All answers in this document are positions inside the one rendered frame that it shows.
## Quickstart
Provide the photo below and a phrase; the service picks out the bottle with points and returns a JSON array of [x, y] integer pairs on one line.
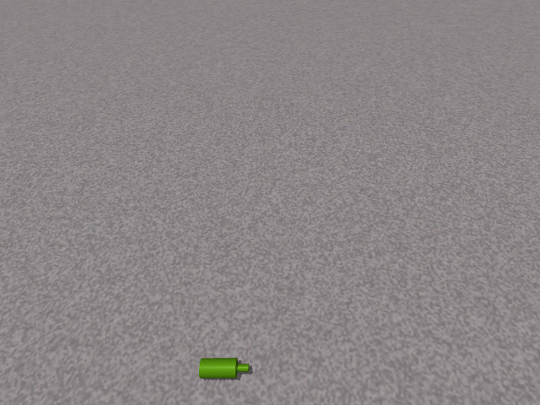
[[221, 368]]

